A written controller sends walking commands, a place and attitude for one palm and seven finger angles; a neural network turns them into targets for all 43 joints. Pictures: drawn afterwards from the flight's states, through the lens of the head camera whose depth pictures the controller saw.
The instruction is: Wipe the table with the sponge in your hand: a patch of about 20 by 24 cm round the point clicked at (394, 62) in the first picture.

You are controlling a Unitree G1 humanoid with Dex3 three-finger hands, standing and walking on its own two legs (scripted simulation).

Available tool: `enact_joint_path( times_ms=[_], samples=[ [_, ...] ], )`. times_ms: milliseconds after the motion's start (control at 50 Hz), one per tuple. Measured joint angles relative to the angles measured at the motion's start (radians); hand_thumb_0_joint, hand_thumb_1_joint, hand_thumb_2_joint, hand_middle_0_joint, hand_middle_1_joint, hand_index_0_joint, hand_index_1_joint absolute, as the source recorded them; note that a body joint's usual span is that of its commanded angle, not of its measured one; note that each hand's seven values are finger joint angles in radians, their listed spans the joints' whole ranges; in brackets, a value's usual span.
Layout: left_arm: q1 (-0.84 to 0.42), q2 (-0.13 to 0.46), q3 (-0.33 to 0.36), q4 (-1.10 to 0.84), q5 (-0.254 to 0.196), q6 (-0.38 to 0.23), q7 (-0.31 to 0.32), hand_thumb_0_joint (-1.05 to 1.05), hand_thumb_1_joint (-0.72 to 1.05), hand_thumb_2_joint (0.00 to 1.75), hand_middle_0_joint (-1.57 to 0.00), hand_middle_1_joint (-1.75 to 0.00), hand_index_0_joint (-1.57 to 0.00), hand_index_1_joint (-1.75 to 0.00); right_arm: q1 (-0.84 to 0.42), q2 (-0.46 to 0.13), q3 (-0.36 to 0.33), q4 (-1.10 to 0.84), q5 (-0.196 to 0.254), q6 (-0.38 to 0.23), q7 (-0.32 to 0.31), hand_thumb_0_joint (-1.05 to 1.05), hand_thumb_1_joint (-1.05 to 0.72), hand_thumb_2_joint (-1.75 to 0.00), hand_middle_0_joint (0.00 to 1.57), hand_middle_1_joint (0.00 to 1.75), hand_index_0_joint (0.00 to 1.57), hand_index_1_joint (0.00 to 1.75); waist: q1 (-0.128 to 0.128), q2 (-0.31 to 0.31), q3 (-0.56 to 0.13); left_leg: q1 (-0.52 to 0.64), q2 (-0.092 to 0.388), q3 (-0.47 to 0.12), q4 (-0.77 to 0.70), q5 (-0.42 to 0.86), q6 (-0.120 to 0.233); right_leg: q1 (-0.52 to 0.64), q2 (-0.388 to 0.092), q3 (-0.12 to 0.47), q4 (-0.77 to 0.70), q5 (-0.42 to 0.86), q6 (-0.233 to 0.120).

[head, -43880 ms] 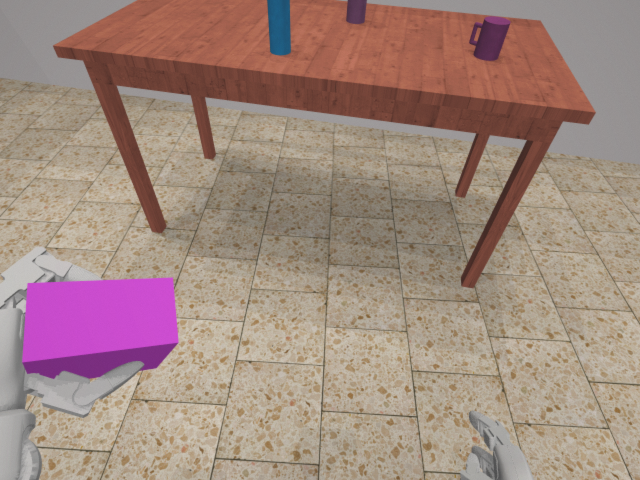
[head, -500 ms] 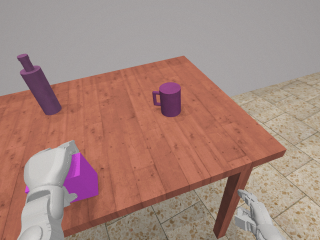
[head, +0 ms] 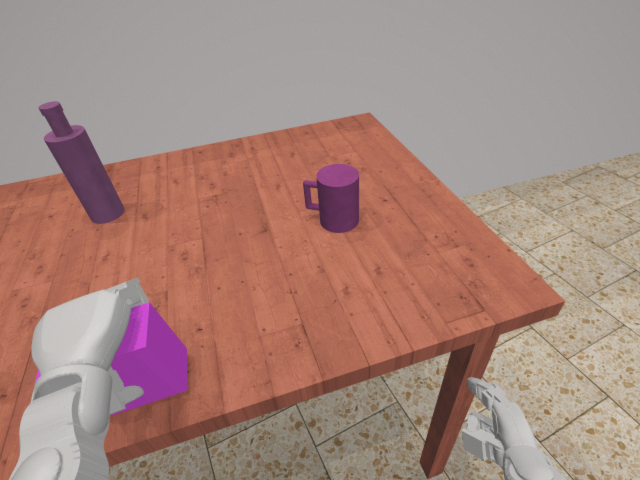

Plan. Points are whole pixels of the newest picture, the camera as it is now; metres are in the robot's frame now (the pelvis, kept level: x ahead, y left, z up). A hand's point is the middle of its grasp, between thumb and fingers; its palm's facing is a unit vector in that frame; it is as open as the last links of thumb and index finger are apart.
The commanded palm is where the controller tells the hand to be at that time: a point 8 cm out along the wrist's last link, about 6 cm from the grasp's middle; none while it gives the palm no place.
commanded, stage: lift the sponge slowly off the table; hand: left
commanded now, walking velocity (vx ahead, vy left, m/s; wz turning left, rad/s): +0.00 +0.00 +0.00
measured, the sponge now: (128, 369) +0.20 +0.28 +0.07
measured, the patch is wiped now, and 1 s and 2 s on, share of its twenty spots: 1.00 1.00 1.00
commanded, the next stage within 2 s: bring the sponge back beside the body in 1.52 s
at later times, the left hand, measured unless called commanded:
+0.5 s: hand (118, 333) +0.21 +0.27 +0.13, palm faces +0.14 -0.11 -0.98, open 10.1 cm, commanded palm +0.17 +0.26 +0.20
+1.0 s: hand (107, 305) +0.22 +0.27 +0.16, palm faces +0.18 -0.11 -0.98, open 10.1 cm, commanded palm +0.18 +0.27 +0.24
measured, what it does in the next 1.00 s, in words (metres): stands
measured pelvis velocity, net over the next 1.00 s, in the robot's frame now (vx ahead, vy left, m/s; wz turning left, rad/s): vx -0.02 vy -0.01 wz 0.01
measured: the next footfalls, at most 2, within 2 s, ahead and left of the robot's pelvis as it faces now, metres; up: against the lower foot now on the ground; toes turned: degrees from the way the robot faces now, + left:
none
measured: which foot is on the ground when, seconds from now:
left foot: down 0.00-1.00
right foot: down 0.00-1.00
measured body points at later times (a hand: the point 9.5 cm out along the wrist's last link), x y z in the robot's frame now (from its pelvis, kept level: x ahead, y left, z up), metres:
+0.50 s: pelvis -0.01 -0.01 +0.00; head -0.05 -0.06 +0.45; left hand +0.20 +0.27 +0.19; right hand +0.25 -0.20 -0.06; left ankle -0.01 +0.11 -0.74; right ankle +0.00 -0.09 -0.74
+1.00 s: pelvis -0.02 -0.01 +0.00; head -0.05 -0.06 +0.45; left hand +0.21 +0.28 +0.22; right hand +0.25 -0.20 -0.06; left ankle -0.01 +0.11 -0.74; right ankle +0.00 -0.09 -0.74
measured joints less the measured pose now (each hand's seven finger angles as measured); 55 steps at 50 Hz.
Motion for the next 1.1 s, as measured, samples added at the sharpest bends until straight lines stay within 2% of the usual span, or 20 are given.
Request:
enact_joint_path(
  times_ms=[180,360,600,760,880,1100],
  samples=[
    [-0.057,0.007,-0.027,0.045,0.004,-0.016,-0.022,-0.01,-0.5,1.08,-0.69,-1.36,-0.72,-1.35,-0.001,-0.002,0.001,0.009,-0.004,-0.031,-0.023,0.02,-0.91,-0.9,0.2,0.3,0.19,0.3,0.012,0.007,0.017,0.008,0.001,-0.011,-0.015,0.017,-0.006,0.01,0.001,-0.011,-0.012,0.012,-0.007],
    [-0.107,0.017,-0.025,0.068,-0.006,-0.032,-0.03,-0.01,-0.51,1.08,-0.71,-1.34,-0.74,-1.33,-0.012,0.006,0.008,0.025,-0.01,-0.049,-0.026,0.02,-0.91,-0.9,0.2,0.3,0.2,0.3,0.015,0.005,0.02,0.023,0.006,-0.013,-0.035,0.032,-0.015,0.023,0.006,-0.012,-0.028,0.025,-0.015],
    [-0.179,0.054,0.004,0.117,-0.032,-0.002,-0.059,-0.01,-0.52,1.07,-0.71,-1.33,-0.74,-1.33,-0.03,-0.003,0.017,0.023,-0.003,-0.049,-0.037,0.02,-0.9,-0.9,0.2,0.3,0.2,0.3,0.012,0.01,0.02,0.019,0.009,-0.017,-0.041,0.043,-0.021,0.018,0.009,-0.016,-0.03,0.033,-0.02],
    [-0.19,0.065,0.007,0.089,-0.036,-0.015,-0.094,-0.01,-0.52,1.07,-0.71,-1.33,-0.74,-1.33,-0.028,-0.013,0.013,0.022,-0.005,-0.061,-0.04,0.02,-0.9,-0.9,0.2,0.3,0.21,0.31,0.014,0.013,0.021,0.017,0.006,-0.018,-0.042,0.046,-0.019,0.016,0.007,-0.016,-0.03,0.035,-0.019],
    [-0.219,0.07,0.002,0.085,-0.041,-0.021,-0.092,-0.01,-0.52,1.07,-0.71,-1.33,-0.74,-1.32,-0.028,-0.011,0.01,0.025,-0.002,-0.062,-0.046,0.02,-0.9,-0.9,0.2,0.3,0.2,0.3,0.019,0.013,0.02,0.019,0.003,-0.017,-0.045,0.05,-0.017,0.016,0.003,-0.014,-0.03,0.036,-0.016],
    [-0.274,0.069,0.013,0.076,-0.065,0.011,-0.097,-0.01,-0.52,1.07,-0.71,-1.33,-0.74,-1.32,-0.031,-0.009,0.013,0.02,0.005,-0.057,-0.05,0.02,-0.9,-0.9,0.2,0.3,0.18,0.29,0.016,0.015,0.019,0.014,-0.002,-0.013,-0.053,0.057,-0.013,0.009,-0.001,-0.01,-0.033,0.043,-0.011]
  ],
)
